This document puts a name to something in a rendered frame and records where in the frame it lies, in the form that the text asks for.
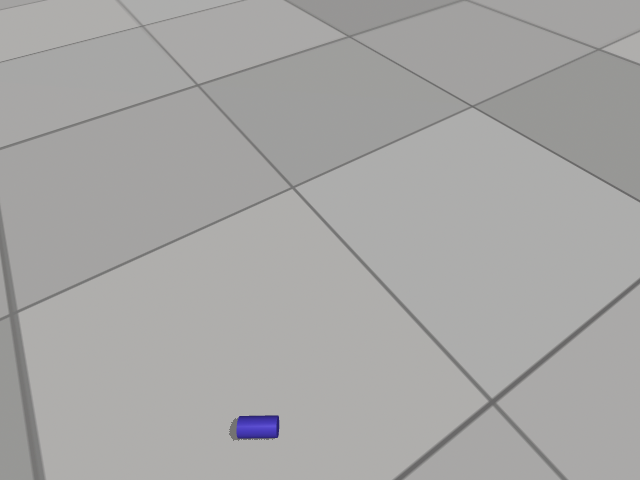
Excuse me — can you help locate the can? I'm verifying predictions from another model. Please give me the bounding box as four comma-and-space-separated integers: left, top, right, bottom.
237, 415, 279, 439

